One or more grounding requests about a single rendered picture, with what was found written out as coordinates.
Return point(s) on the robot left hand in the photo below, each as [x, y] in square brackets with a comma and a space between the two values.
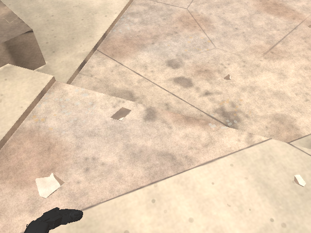
[52, 219]

